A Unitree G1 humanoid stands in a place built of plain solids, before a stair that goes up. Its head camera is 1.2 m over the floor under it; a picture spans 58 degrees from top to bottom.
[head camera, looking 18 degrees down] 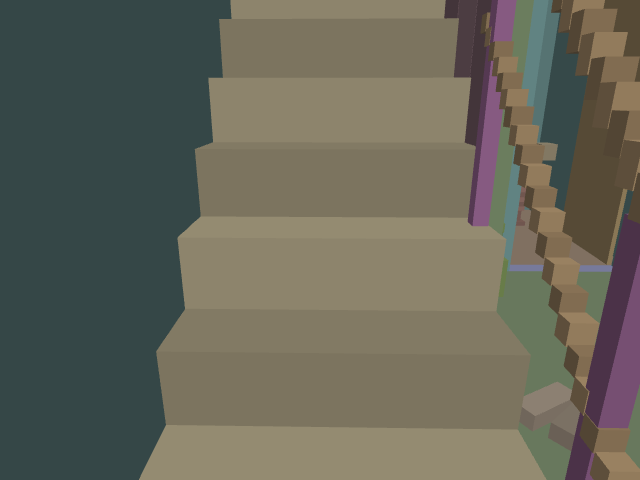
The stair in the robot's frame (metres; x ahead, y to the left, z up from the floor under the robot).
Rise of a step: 0.21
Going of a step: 0.22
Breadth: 0.88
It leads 1 degrees to the right of straight ahead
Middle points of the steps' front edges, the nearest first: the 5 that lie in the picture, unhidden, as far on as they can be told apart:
0.88 -0.05 0.64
1.10 -0.06 0.85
1.32 -0.06 1.06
1.54 -0.06 1.27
1.76 -0.07 1.48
